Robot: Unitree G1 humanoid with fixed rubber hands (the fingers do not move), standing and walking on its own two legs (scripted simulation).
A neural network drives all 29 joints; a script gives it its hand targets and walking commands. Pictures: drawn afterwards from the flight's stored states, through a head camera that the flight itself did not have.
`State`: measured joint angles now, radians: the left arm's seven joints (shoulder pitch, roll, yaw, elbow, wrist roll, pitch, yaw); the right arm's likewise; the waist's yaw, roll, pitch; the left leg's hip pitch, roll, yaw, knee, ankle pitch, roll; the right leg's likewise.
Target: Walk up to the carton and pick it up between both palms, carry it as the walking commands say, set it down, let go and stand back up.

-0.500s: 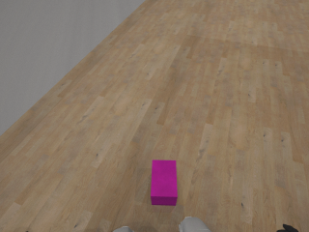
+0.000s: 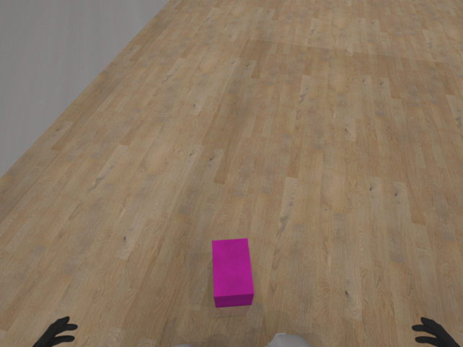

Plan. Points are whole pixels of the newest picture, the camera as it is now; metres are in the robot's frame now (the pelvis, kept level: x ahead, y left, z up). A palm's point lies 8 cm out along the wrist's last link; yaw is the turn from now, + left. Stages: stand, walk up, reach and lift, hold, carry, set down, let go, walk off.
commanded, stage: walk up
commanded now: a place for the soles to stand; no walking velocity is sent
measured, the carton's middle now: (231, 272) +0.46 +0.01 -0.66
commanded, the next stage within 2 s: stand in 0.56 s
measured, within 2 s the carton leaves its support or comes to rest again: neither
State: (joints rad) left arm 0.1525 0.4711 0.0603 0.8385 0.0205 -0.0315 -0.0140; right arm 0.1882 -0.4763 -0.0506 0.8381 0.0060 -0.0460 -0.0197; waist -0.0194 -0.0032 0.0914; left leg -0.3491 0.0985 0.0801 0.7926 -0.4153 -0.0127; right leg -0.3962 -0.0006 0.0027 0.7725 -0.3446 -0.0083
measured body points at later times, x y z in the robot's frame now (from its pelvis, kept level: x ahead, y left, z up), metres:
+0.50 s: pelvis +0.00 +0.00 +0.03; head +0.02 +0.00 +0.48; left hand +0.14 +0.31 -0.08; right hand +0.11 -0.33 -0.08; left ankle +0.00 +0.14 -0.71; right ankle +0.04 -0.12 -0.71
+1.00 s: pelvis +0.00 +0.00 +0.02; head +0.09 +0.00 +0.46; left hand +0.17 +0.29 -0.08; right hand +0.18 -0.30 -0.08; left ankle +0.00 +0.14 -0.71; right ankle +0.04 -0.12 -0.71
